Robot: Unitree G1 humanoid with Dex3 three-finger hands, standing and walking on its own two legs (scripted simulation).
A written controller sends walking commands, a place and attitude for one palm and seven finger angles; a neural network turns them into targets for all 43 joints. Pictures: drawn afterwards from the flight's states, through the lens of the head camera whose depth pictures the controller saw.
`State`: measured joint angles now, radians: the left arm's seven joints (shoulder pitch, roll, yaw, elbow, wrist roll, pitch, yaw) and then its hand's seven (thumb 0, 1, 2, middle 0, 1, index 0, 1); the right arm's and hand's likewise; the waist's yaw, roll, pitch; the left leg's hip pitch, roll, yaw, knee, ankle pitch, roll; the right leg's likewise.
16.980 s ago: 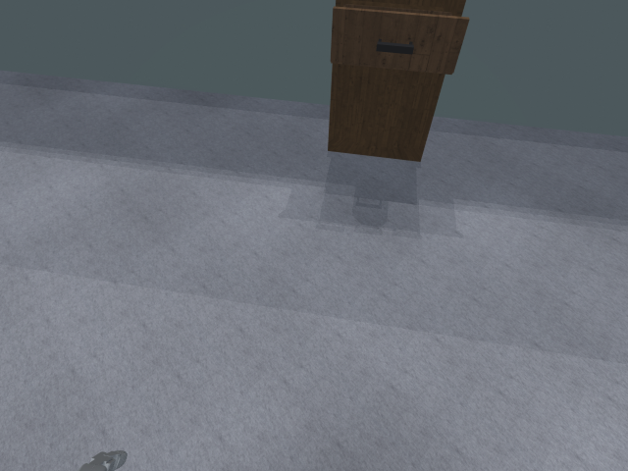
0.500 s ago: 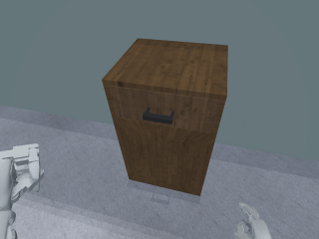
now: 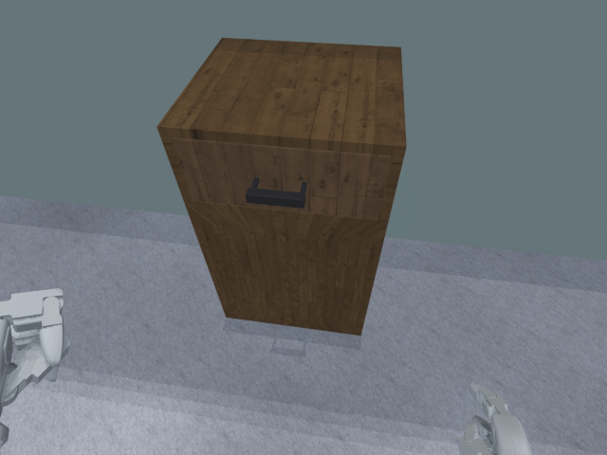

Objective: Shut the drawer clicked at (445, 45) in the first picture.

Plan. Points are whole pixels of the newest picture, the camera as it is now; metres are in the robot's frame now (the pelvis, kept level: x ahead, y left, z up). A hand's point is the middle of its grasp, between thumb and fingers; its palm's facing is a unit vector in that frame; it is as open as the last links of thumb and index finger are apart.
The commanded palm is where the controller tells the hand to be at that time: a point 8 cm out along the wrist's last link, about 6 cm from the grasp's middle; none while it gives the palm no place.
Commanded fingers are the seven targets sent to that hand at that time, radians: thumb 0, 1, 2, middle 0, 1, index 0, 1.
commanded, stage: step back with the hand held close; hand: left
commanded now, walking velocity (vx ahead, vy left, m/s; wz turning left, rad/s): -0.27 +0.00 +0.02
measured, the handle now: (277, 191) +0.64 +0.09 -0.07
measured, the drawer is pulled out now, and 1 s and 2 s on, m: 0.00 0.00 0.00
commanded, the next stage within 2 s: stop stepping back and stand still in 1.30 s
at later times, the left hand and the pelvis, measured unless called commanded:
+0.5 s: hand (18, 415) +0.13 +0.24 +0.16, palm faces +0.39 -0.78 -0.49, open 3.2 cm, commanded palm +0.06 +0.28 +0.18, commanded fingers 0.00 0.90 0.90 -1.40 -1.60 -1.40 -1.60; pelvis -0.06 -0.01 -0.01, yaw +2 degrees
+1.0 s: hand out of the picture +0.06 +0.24 +0.16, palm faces +0.45 -0.74 -0.50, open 3.2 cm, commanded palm -0.01 +0.27 +0.18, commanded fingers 0.00 0.90 0.90 -1.40 -1.60 -1.40 -1.60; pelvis -0.11 -0.02 -0.02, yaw +5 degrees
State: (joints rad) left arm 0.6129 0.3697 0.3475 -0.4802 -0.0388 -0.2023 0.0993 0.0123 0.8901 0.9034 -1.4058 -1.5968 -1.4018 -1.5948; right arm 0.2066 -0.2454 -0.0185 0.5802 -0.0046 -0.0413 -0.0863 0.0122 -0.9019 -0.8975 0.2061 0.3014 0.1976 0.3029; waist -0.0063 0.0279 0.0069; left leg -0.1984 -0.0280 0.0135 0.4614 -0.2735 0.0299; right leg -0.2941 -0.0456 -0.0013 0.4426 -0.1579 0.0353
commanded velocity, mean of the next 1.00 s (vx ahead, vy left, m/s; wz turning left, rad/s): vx -0.34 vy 0.00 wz -0.02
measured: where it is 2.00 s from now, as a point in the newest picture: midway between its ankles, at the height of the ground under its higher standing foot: outside the picture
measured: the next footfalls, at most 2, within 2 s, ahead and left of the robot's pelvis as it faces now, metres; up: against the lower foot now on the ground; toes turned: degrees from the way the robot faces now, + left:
right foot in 0.88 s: -0.06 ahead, -0.14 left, +0.00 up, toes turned +11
right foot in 1.36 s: -0.23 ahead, -0.11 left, +0.00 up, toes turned -1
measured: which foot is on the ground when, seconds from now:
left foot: down 0.00-1.00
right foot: down 0.00-0.80, up 0.82-0.86, down 0.88-1.00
